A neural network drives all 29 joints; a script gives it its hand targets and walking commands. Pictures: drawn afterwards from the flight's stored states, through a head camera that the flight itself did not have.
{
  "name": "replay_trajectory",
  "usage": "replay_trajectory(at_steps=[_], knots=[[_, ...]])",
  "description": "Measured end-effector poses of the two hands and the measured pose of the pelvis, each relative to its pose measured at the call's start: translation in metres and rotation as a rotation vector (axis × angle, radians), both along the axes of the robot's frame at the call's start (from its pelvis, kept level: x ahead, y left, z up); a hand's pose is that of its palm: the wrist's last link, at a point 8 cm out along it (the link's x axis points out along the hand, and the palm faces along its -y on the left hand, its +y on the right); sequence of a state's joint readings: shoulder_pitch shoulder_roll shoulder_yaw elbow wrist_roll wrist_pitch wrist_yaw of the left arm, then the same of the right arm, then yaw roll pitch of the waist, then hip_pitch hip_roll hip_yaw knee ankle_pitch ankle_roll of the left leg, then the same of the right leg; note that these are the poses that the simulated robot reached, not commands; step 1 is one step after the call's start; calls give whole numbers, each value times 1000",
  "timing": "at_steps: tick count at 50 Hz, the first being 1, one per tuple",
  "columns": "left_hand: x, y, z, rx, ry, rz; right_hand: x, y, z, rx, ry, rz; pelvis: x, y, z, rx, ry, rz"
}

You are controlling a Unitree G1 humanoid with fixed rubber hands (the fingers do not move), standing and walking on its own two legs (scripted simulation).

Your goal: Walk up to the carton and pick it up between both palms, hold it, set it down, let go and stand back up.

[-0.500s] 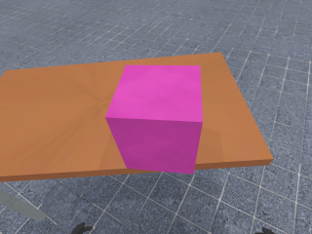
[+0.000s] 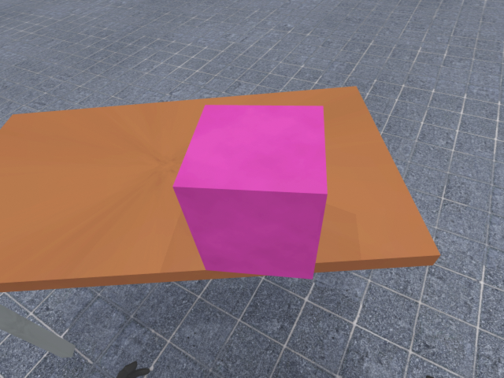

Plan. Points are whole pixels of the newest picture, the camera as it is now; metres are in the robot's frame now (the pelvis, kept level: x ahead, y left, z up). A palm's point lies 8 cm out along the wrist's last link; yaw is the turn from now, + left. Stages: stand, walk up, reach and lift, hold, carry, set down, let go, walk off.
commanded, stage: stand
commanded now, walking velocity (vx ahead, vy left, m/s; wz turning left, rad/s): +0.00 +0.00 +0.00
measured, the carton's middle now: (260, 194) +0.43 -0.02 +0.04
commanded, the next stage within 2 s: none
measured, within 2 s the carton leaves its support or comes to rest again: neither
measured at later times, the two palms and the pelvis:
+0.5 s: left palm out of the picture +0.11 +0.25 -0.10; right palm out of the picture +0.05 -0.27 -0.12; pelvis -0.01 +0.00 +0.00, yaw +0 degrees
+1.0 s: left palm out of the picture +0.10 +0.25 -0.11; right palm out of the picture +0.03 -0.27 -0.12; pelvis -0.01 +0.01 +0.00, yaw +0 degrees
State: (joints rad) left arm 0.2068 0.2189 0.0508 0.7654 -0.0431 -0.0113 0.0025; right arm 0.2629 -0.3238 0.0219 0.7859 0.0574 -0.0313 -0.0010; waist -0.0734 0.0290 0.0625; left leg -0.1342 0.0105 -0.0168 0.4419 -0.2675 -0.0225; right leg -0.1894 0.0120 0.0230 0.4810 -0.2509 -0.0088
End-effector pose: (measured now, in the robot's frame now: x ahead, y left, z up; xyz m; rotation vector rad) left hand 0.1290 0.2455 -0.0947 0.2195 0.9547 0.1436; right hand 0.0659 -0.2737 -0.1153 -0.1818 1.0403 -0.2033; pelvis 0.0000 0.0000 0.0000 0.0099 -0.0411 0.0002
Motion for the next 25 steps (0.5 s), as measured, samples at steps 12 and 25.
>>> replay_trajectory(at_steps=[12, 25], knots=[[-14, 3, -4, -3, 28, 10, -13, 1, -2, -5, 23, -11, -6, 2, 0, -3, -8, 0], [-24, 6, -8, -8, 54, 17, -20, 2, -1, -8, 31, -14, -10, 5, 1, -6, -14, 0]])
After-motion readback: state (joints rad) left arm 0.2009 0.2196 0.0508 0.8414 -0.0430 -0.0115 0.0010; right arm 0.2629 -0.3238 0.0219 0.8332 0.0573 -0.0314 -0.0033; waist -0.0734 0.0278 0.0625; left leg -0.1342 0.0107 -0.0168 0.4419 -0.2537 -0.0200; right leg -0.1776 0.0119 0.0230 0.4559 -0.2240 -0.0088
